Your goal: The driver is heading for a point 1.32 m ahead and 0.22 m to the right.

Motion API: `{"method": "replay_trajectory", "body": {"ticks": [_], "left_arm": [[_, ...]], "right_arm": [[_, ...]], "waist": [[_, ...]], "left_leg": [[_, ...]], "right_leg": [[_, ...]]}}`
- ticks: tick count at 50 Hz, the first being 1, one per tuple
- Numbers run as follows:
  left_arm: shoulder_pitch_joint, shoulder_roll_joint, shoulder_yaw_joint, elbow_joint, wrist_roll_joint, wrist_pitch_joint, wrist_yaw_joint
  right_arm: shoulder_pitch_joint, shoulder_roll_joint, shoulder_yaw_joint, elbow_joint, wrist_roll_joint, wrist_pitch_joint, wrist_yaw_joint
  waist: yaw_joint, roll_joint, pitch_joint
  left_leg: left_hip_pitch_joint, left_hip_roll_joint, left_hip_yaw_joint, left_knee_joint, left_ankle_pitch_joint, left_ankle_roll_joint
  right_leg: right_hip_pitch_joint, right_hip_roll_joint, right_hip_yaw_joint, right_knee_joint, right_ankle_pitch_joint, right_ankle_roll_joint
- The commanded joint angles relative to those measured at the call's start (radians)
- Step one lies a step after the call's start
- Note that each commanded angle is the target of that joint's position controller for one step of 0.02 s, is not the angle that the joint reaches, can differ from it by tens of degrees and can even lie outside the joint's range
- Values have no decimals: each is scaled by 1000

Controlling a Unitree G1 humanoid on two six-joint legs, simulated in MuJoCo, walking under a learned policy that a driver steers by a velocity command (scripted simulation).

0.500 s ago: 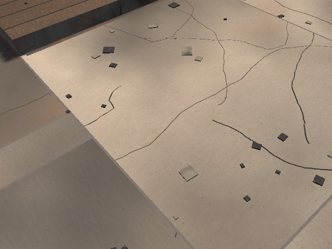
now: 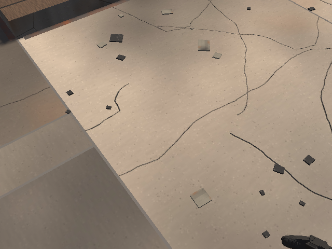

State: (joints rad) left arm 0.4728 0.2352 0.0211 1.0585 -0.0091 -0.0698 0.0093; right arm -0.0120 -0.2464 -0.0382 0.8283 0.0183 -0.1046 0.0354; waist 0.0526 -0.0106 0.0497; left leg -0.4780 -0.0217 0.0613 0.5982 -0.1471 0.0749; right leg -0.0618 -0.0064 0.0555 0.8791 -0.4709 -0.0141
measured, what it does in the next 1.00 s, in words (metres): walks ahead: right foot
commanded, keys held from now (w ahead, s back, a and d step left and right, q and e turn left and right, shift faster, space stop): w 1.00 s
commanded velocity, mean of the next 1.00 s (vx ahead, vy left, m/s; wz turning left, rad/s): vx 0.49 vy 0.00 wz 0.00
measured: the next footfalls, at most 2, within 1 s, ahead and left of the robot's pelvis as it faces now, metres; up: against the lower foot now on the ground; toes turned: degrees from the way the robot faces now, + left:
right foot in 0.48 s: +0.46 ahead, -0.14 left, +0.00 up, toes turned -2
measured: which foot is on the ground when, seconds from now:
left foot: down 0.00-0.50, up 0.52-1.00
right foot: up 0.00-0.46, down 0.48-1.00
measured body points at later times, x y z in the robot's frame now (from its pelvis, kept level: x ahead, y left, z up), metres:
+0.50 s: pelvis +0.29 -0.04 +0.00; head +0.33 -0.05 +0.45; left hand +0.50 +0.20 -0.09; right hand +0.24 -0.31 -0.14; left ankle +0.11 +0.09 -0.71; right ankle +0.42 -0.14 -0.72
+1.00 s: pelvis +0.58 -0.02 +0.01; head +0.61 -0.01 +0.46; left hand +0.53 +0.25 -0.13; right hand +0.79 -0.25 -0.09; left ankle +0.73 +0.10 -0.71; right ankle +0.42 -0.14 -0.72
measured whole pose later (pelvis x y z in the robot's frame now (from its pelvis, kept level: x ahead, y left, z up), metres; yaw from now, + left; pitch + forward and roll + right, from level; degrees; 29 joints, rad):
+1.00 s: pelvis +0.58 -0.02 +0.01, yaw +1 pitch +2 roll -2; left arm 0.41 0.26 0.06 1.00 -0.02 -0.06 0.01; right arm 0.01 -0.24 -0.04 0.84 0.02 -0.09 0.04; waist 0.07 0.03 0.02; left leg -0.53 0.05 0.02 0.50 -0.02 0.06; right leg 0.10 0.03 -0.05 0.24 -0.38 -0.01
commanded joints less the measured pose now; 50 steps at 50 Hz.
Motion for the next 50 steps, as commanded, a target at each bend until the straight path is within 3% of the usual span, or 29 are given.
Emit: {"method": "replay_trajectory", "body": {"ticks": [1, 2, 4, 6, 10, 14, 19, 21, 22, 23, 24, 25, 26, 27, 28, 29, 30, 32, 35, 40, 45, 48, 49, 50], "left_arm": [[-69, 133, 22, -119, -46, -65, -10], [-107, 127, 26, -125, -39, -64, -2], [-75, 94, 35, -115, -17, -38, 6], [-72, 66, 36, -121, -11, -17, 9], [-253, 88, 45, -196, 5, -16, 10], [-419, 60, 31, -243, 0, -30, -9], [-537, 79, 27, -301, -11, -38, -38], [-511, 105, 35, -308, -12, -43, -47], [-455, 129, 46, -298, -13, -44, -48], [-321, 164, 68, -259, -12, -45, -44], [-130, 225, 91, -210, -5, -43, -36], [1, 334, 119, -181, 13, -36, -32], [12, 257, 96, -175, 6, -33, -36], [-78, 199, 75, -189, 1, -35, -35], [-172, 165, 64, -213, 3, -35, -33], [-235, 135, 55, -222, 8, -37, -36], [-266, 111, 47, -224, 16, -41, -39], [-262, 110, 48, -210, 17, -47, -44], [-212, 148, 59, -180, 15, -50, -30], [-141, 162, 59, -149, 4, -36, -7], [-54, 172, 66, -98, -7, -17, -1], [-65, 187, 76, -91, -11, -1, 6], [-84, 196, 79, -95, -10, 4, 7], [-106, 192, 76, -101, -8, 10, 7]], "right_arm": [[272, -141, -38, 47, -4, 3, -4], [201, -115, -29, 39, -12, -5, 2], [155, -79, -19, 44, -26, -12, 8], [185, -84, -19, 68, -19, -17, 7], [264, -137, -29, 99, -20, -15, -23], [344, -159, -31, 120, -8, -5, -39], [436, -168, -38, 162, 3, 21, -44], [427, -181, -45, 162, 2, 34, -47], [408, -190, -48, 156, 0, 40, -47], [389, -181, -43, 149, -4, 47, -46], [391, -148, -28, 130, -16, 48, -46], [515, -26, 10, 115, -21, 29, -34], [502, -49, 9, 132, -6, 2, -29], [402, -151, -19, 103, 25, -16, -25], [333, -158, -20, 85, 31, -23, -28], [298, -147, -24, 82, 18, -20, -34], [306, -134, -30, 87, 7, -7, -39], [340, -82, -26, 98, 0, 19, -41], [266, -81, -30, 67, -10, 32, -45], [79, -56, -22, 12, -10, 19, -32], [-54, -63, -14, -38, 1, 9, -8], [-40, -93, -23, -49, 3, 0, 6], [9, -113, -33, -39, 2, -2, 7], [123, -142, -51, -5, 1, -3, 4]], "waist": [[-137, 130, -148], [-98, 50, -77], [-34, 78, -52], [-16, 79, -26], [-46, 50, 27], [-101, 46, 34], [-125, 46, 49], [-95, 66, 22], [-57, 85, -17], [15, 83, -99], [86, 49, -241], [55, -185, -405], [66, -221, -460], [54, -163, -294], [25, -98, -192], [-3, -44, -117], [-38, -55, -86], [-68, -64, -72], [-67, -43, -30], [-17, -46, 7], [18, -41, 45], [-16, -56, 21], [-48, -71, -13], [-113, -71, -82]], "left_leg": [[614, 354, -606, -364, -235, 197], [455, 314, -479, -394, -104, 176], [299, 244, -329, -445, -3, 152], [235, 228, -264, -486, 42, 168], [268, 222, -208, -525, 94, 175], [303, 187, -129, -522, 126, 135], [508, 263, -144, -442, 170, 121], [568, 286, -150, -377, 284, 102], [574, 278, -138, -305, 442, 89], [548, 235, -101, -143, 590, 66], [398, 181, -62, 109, 499, 35], [-24, 14, -14, 519, 76, -44], [-179, -35, -157, 680, -417, -41], [-271, 32, -183, 745, -376, -19], [-264, 90, -152, 711, -279, -9], [-225, 127, -133, 639, -207, -14], [-161, 159, -137, 580, -156, -18], [-92, 169, -126, 530, -115, -32], [-173, 179, -118, 403, -7, -60], [-167, 141, -78, 83, 243, -72], [-193, 114, -75, -55, 222, -49], [-143, 94, -68, -93, 114, -12], [-55, 67, -44, -99, 80, 2], [109, 31, -12, -117, 83, 25]], "right_leg": [[-648, -45, 51, 493, 46, -47], [-601, -91, 32, 427, 128, -47], [-481, -140, 33, 335, 194, -41], [-468, -150, 14, 277, 207, -28], [-613, -162, 0, 48, 405, 12], [-552, -108, -55, -228, 595, 16], [-598, -84, -42, -352, 520, -14], [-544, -65, -52, -376, 437, -40], [-450, -36, -76, -385, 402, -57], [-266, -2, -106, -402, 406, -84], [32, -78, -27, -362, 425, -135], [452, -342, 429, -406, 279, -300], [498, -402, 699, -569, 181, -335], [370, -365, 557, -584, 159, -272], [214, -326, 410, -605, 231, -239], [72, -285, 305, -643, 320, -222], [-20, -245, 227, -677, 373, -202], [-103, -217, 158, -726, 437, -210], [-105, -213, 93, -763, 525, -227], [-77, -170, 0, -784, 506, -187], [74, -229, 3, -740, 506, -181], [160, -266, 13, -661, 631, -158], [164, -260, 4, -601, 772, -146], [142, -224, -29, -464, 921, -126]]}}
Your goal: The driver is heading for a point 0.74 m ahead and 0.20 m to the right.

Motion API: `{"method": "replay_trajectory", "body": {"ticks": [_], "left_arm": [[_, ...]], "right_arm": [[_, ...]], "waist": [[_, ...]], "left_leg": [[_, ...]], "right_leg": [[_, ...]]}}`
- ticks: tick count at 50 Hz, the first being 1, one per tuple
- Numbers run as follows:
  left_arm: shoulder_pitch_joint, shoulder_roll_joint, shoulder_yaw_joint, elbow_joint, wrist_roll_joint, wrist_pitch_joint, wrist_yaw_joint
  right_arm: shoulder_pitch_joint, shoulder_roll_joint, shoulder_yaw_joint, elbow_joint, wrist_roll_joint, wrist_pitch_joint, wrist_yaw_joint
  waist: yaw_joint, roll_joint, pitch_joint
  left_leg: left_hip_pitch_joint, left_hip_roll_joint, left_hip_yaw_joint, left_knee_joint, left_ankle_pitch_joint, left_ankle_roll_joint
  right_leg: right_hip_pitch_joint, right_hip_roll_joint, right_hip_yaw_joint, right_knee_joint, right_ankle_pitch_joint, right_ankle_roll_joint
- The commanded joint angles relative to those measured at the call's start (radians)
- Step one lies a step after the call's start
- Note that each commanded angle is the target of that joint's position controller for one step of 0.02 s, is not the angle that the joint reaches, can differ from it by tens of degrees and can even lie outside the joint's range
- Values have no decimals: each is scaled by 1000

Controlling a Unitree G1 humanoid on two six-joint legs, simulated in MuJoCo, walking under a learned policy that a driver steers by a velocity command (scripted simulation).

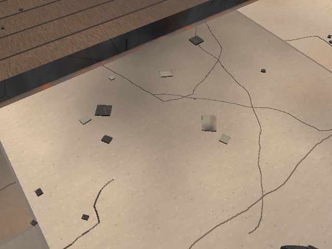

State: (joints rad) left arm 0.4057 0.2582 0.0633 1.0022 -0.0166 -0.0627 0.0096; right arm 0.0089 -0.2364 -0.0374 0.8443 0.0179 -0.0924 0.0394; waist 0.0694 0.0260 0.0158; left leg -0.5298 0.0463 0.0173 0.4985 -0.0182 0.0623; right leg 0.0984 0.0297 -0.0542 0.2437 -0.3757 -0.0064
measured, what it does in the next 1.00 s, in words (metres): walks ahead, turning right: left foot, then right foot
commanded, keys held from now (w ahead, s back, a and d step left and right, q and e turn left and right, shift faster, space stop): w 0.24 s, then w+e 0.74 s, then no key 0.02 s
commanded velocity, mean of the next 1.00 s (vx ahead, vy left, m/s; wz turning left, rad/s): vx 0.50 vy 0.00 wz -0.32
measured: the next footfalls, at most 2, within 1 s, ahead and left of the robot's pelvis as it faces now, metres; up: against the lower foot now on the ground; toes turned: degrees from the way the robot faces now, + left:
left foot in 0.02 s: +0.19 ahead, +0.12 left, +0.00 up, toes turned +2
right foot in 0.58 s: +0.49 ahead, -0.13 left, +0.00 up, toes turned -11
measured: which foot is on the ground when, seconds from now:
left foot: up 0.00-0.00, down 0.02-0.60, up 0.62-1.00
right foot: down 0.00-0.04, up 0.06-0.56, down 0.58-1.00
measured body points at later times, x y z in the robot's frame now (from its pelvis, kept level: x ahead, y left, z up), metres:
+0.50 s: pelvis +0.28 +0.01 +0.01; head +0.30 +0.00 +0.46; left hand +0.48 +0.23 -0.10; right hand +0.25 -0.26 -0.13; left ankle +0.15 +0.12 -0.73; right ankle +0.45 -0.14 -0.70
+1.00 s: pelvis +0.56 -0.06 +0.01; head +0.59 -0.08 +0.46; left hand +0.69 +0.21 -0.10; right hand +0.69 -0.36 -0.08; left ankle +0.78 +0.02 -0.70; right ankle +0.45 -0.12 -0.73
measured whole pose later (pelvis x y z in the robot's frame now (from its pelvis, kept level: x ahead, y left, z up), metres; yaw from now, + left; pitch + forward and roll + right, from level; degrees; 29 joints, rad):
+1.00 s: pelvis +0.56 -0.06 +0.01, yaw -22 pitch +2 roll +0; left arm 0.35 0.27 0.08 0.81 -0.02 -0.05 0.02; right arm 0.00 -0.27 -0.05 0.78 0.00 -0.11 0.01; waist 0.08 0.04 0.02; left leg -0.57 0.03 -0.09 0.49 0.04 -0.04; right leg -0.09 0.11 0.17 0.38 -0.32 -0.07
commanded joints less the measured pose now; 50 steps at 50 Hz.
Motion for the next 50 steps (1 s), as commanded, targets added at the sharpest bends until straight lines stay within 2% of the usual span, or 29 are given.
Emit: {"method": "replay_trajectory", "body": {"ticks": [1, 2, 3, 4, 5, 6, 7, 9, 11, 13, 18, 23, 25, 26, 27, 28, 29, 30, 31, 32, 33, 34, 35, 36, 38, 40, 44, 47, 50], "left_arm": [[-36, 139, 21, -56, 8, 7, 7], [60, 50, -8, -79, 21, -6, 0], [81, 12, -23, -65, 10, -31, -7], [-4, 118, 3, -84, -19, -53, -12], [-87, 138, 7, -108, -33, -64, -12], [-128, 131, 10, -114, -24, -63, -6], [-130, 127, 19, -112, -9, -53, 0], [-91, 77, 16, -101, -2, -27, 2], [-117, 64, 16, -114, 3, -13, 5], [-184, 68, 19, -136, 7, -10, 6], [-330, 39, 5, -176, -3, -16, -17], [-446, 39, -4, -241, -8, -15, -46], [-451, 51, -1, -264, -7, -17, -62], [-428, 67, 7, -269, -6, -16, -68], [-372, 91, 20, -265, -4, -13, -70], [-241, 126, 43, -237, -4, -11, -69], [-74, 195, 77, -198, -5, -6, -57], [26, 311, 107, -189, -5, -2, -43], [30, 265, 85, -199, -7, -5, -42], [2, 203, 65, -202, 3, -9, -40], [-63, 168, 56, -217, 3, -13, -38], [-133, 141, 47, -235, 5, -14, -39], [-179, 114, 37, -253, 13, -16, -37], [-199, 112, 34, -265, 16, -15, -34], [-187, 141, 42, -269, 10, -18, -24], [-152, 171, 50, -264, 5, -19, -9], [-94, 175, 53, -252, -2, -8, 5], [-50, 171, 54, -235, -9, -2, 6], [-49, 165, 54, -235, -5, 11, 16]], "right_arm": [[279, -206, -77, 32, -4, -14, -8], [428, -306, -101, 59, -24, -9, -16], [451, -272, -90, 71, -10, -4, -13], [382, -206, -67, 62, -1, -6, -12], [299, -167, -57, 40, -5, -8, -16], [227, -139, -47, 29, -14, -10, -13], [188, -108, -38, 25, -22, -15, -11], [184, -104, -36, 37, -26, -19, -8], [213, -134, -44, 55, -23, -24, -16], [240, -155, -49, 69, -24, -22, -29], [289, -164, -48, 93, -22, -19, -48], [354, -169, -52, 130, -15, 4, -52], [341, -184, -58, 126, -11, 19, -56], [322, -200, -63, 117, -9, 25, -61], [308, -214, -67, 107, -9, 33, -66], [290, -216, -67, 97, -10, 44, -71], [292, -205, -59, 78, -15, 45, -78], [371, -95, -21, 32, -38, 20, -61], [342, -93, -12, 27, -27, -25, -44], [242, -162, -33, -2, 13, -55, -29], [192, -165, -31, -17, 23, -69, -28], [176, -161, -37, -13, 3, -69, -35], [185, -169, -47, -10, -11, -57, -43], [196, -161, -50, -14, -18, -42, -44], [197, -133, -49, -25, -29, -20, -50], [123, -122, -46, -56, -34, -13, -55], [-22, -90, -33, -103, -24, -21, -44], [-81, -112, -35, -135, -11, -29, -33], [-59, -155, -46, -141, -13, -44, -22]], "waist": [[-197, -79, -167], [-185, 113, -331], [-179, 249, -417], [-184, 167, -286], [-164, 113, -176], [-131, 40, -94], [-98, 41, -58], [-62, 57, -42], [-54, 41, -14], [-66, 24, 8], [-116, 27, 38], [-151, 10, 78], [-134, 25, 70], [-112, 43, 45], [-77, 63, -3], [-4, 57, -75], [67, 11, -168], [32, -215, -297], [28, -220, -394], [50, -175, -289], [25, -105, -187], [-18, -32, -109], [-57, -38, -78], [-79, -53, -67], [-93, -67, -52], [-77, -69, -25], [-20, -103, -5], [1, -115, -3], [-23, -135, -8]], "left_leg": [[430, -6, -3, 11, -24, 75], [834, 251, -387, 8, -85, 210], [957, 361, -752, -169, -229, 301], [862, 324, -663, -198, -304, 247], [721, 288, -515, -214, -266, 206], [567, 249, -406, -250, -182, 184], [465, 213, -331, -281, -116, 165], [369, 185, -261, -335, -60, 168], [342, 181, -208, -371, 2, 184], [370, 180, -163, -390, 42, 181], [403, 144, -8, -415, 47, 123], [603, 211, 50, -360, 113, 105], [661, 232, 73, -289, 266, 87], [673, 233, 91, -226, 439, 75], [677, 228, 110, -126, 623, 62], [639, 201, 143, 51, 726, 37], [466, 161, 157, 301, 601, -1], [20, 6, 150, 704, 22, -70], [-177, -106, -50, 874, -546, -71], [-279, -38, -122, 909, -492, -41], [-275, 10, -106, 845, -403, -23], [-222, 45, -97, 746, -346, -27], [-141, 73, -99, 671, -311, -35], [-88, 79, -99, 632, -297, -48], [-60, 71, -79, 543, -251, -83], [-82, 54, -68, 403, -140, -112], [-1, -9, -60, 104, 102, -119], [27, -29, -82, 22, 121, -110], [50, -34, -98, -37, 27, -82]], "right_leg": [[-136, -203, 42, 391, 787, -102], [-502, -77, -3, 781, 413, -37], [-730, 39, 100, 1010, -192, -11], [-838, -29, 174, 1099, -179, -34], [-859, -83, 147, 1081, -91, -50], [-821, -130, 123, 1011, -5, -49], [-761, -163, 127, 943, 48, -47], [-679, -180, 122, 886, 91, -37], [-707, -188, 112, 817, 148, -18], [-775, -190, 110, 711, 253, 0], [-741, -147, 70, 445, 498, -10], [-815, -118, 61, 343, 431, -47], [-797, -98, 31, 329, 339, -72], [-741, -71, 0, 332, 286, -88], [-649, -34, -35, 341, 239, -106], [-476, 11, -60, 309, 255, -132], [-195, -14, 34, 288, 287, -178], [212, -273, 521, 255, 181, -352], [329, -382, 884, 73, 108, -421], [265, -345, 748, 56, 112, -359], [120, -304, 603, 51, 175, -321], [-43, -263, 500, 31, 266, -296], [-159, -233, 435, 6, 340, -281], [-230, -213, 414, -18, 368, -282], [-309, -191, 360, -42, 431, -291], [-341, -169, 322, -51, 448, -279], [-376, -115, 285, -32, 331, -217], [-322, -143, 348, 11, 281, -203], [-221, -175, 421, 120, 338, -183]]}}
